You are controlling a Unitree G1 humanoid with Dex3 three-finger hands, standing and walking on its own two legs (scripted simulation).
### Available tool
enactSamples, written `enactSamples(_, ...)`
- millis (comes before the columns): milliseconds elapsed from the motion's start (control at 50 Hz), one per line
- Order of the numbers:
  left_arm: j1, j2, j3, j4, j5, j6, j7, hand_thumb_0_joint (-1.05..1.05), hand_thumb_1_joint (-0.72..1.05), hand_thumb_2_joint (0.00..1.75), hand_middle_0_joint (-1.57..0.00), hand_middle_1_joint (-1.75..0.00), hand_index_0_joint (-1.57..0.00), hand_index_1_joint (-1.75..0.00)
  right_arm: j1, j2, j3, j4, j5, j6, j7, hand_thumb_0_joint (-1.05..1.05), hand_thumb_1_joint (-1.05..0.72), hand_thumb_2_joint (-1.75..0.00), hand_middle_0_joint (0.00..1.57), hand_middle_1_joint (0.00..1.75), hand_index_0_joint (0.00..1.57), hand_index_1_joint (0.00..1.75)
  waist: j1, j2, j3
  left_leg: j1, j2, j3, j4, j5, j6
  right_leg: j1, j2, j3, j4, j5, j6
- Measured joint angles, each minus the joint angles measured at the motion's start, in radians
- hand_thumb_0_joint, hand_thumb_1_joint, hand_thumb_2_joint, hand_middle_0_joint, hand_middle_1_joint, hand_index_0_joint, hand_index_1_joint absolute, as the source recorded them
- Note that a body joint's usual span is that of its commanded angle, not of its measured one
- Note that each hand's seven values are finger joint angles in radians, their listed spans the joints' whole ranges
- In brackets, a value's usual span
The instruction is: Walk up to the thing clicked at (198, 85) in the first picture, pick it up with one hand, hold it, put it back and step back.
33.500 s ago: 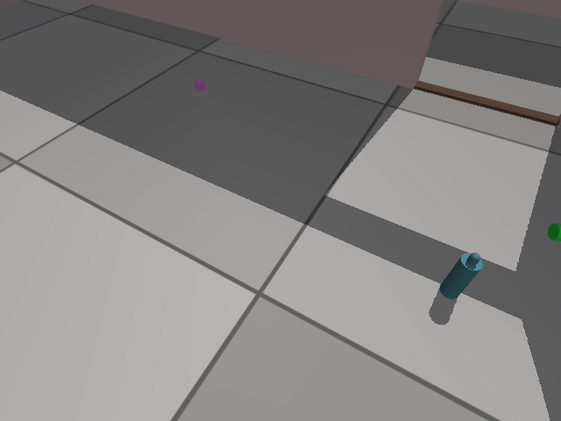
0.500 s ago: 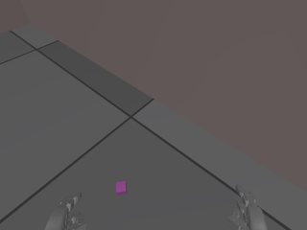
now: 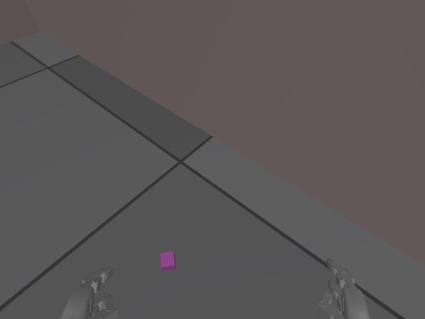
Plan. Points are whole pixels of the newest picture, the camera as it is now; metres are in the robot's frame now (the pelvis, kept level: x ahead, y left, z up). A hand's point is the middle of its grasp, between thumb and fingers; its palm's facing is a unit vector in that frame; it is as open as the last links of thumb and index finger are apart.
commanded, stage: home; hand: left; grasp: from above
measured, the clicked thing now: (168, 261) +0.47 +0.19 -0.69
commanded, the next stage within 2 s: stand in 0.30 s
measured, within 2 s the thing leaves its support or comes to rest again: neither
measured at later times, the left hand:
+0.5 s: hand out of the picture +0.16 +0.20 -0.08, palm faces +0.02 -0.95 -0.30, open 7.4 cm
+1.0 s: hand out of the picture +0.03 +0.23 -0.11, palm faces +0.06 -0.95 -0.32, open 7.4 cm
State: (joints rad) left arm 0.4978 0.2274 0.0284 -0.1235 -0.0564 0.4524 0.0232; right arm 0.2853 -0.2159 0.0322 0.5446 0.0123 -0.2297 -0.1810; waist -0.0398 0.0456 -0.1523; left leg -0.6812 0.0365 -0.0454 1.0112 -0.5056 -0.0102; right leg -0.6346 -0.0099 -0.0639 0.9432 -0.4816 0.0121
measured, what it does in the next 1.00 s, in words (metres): rises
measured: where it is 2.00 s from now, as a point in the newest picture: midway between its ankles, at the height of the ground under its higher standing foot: outside the picture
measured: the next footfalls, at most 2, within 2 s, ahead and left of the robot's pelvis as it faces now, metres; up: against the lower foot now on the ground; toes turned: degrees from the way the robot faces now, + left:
none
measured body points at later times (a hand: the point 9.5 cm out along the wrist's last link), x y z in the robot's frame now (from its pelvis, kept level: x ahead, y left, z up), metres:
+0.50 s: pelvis -0.01 +0.00 +0.01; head +0.02 +0.00 +0.46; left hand +0.16 +0.25 -0.06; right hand +0.15 -0.25 -0.09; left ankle +0.00 +0.12 -0.68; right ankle -0.01 -0.13 -0.68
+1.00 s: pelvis +0.00 +0.00 +0.06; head +0.00 +0.00 +0.51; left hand +0.03 +0.28 -0.08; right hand +0.07 -0.27 -0.08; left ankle +0.00 +0.12 -0.68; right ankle -0.01 -0.13 -0.68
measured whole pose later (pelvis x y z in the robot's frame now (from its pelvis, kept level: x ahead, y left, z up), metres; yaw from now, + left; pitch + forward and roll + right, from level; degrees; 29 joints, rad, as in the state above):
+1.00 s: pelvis +0.00 +0.00 +0.06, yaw +1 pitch -3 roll +0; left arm 0.21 0.27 0.04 1.06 0.03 0.02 0.03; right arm 0.18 -0.27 -0.03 1.06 -0.03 0.00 -0.02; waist 0.02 0.01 0.06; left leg -0.16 -0.01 -0.02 0.46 -0.25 0.00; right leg -0.14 -0.05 -0.05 0.45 -0.25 0.03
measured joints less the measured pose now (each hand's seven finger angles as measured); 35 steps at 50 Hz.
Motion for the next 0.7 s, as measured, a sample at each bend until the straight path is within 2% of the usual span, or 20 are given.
enactSamples(400, -0.001, 0.0, -0.002, -0.002, 0.002, 0.002, 0.002, 0.01, 0.9, 0.89, -0.2, -0.3, -0.2, -0.3, -0.002, -0.002, -0.001, -0.007, 0.002, 0.01, 0.002, 0.02, -0.9, -0.89, 0.21, 0.3, 0.2, 0.3, 0.002, -0.003, -0.001, 0.0, 0.0, -0.004, -0.001, 0.002, -0.002, 0.001, 0.0, -0.003, 0.0, 0.001, -0.002)
enactSamples(440, -0.082, 0.012, -0.022, 0.142, 0.049, -0.12, 0.009, 0.01, 0.9, 0.89, -0.21, -0.3, -0.2, -0.3, -0.037, -0.007, -0.017, 0.052, -0.053, 0.037, 0.03, 0.02, -0.9, -0.89, 0.21, 0.3, 0.2, 0.3, 0.021, -0.018, 0.065, 0.06, -0.01, 0.004, -0.026, 0.015, 0.003, 0.054, -0.01, 0.003, -0.011, 0.005, -0.002)
enactSamples(480, -0.177, 0.023, -0.026, 0.334, 0.082, -0.227, 0.012, 0.01, 0.9, 0.89, -0.21, -0.3, -0.2, -0.3, -0.08, -0.028, -0.015, 0.132, -0.089, 0.102, 0.079, 0.01, -0.9, -0.89, 0.21, 0.3, 0.2, 0.3, 0.045, -0.037, 0.11, 0.116, -0.021, 0.016, -0.071, 0.039, 0.007, 0.1, -0.021, 0.014, -0.035, 0.018, -0.004)
enactSamples(520, -0.24, 0.035, -0.021, 0.484, 0.1, -0.29, 0.011, 0.01, 0.9, 0.89, -0.21, -0.3, -0.2, -0.3, -0.109, -0.043, -0.019, 0.197, -0.089, 0.142, 0.119, 0.02, -0.9, -0.89, 0.21, 0.3, 0.2, 0.3, 0.058, -0.051, 0.144, 0.166, -0.031, 0.025, -0.117, 0.062, 0.008, 0.14, -0.03, 0.022, -0.063, 0.033, -0.002)
enactSamples(580, -0.28, 0.047, -0.001, 0.643, 0.102, -0.338, 0.01, 0.01, 0.9, 0.89, -0.21, -0.3, -0.2, -0.3, -0.119, -0.056, -0.042, 0.256, -0.074, 0.169, 0.153, 0.02, -0.9, -0.89, 0.21, 0.3, 0.2, 0.3, 0.067, -0.059, 0.169, 0.224, -0.038, 0.033, -0.176, 0.09, 0.012, 0.189, -0.037, 0.029, -0.108, 0.055, 0.002)
enactSamples(700, -0.284, 0.056, 0.025, 0.881, 0.105, -0.392, 0.013, 0.01, 0.9, 0.89, -0.21, -0.3, -0.2, -0.3, -0.105, -0.069, -0.069, 0.344, -0.069, 0.197, 0.165, 0.02, -0.9, -0.89, 0.21, 0.3, 0.2, 0.3, 0.065, -0.05, 0.185, 0.324, -0.04, 0.033, -0.283, 0.135, 0.014, 0.292, -0.037, 0.025, -0.22, 0.103, 0.007)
